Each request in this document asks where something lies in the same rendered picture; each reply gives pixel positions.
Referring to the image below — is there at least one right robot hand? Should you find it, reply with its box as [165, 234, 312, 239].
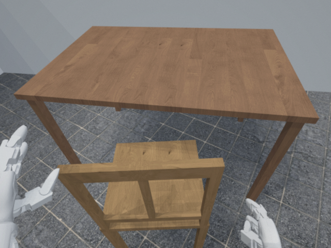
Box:
[240, 198, 282, 248]

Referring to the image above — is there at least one table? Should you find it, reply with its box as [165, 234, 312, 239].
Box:
[14, 26, 319, 202]

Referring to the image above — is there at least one left robot forearm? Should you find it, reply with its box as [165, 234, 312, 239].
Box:
[0, 222, 19, 248]

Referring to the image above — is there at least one chair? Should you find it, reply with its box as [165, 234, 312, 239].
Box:
[57, 140, 225, 248]

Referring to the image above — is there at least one left robot hand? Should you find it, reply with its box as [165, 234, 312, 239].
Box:
[0, 125, 60, 222]

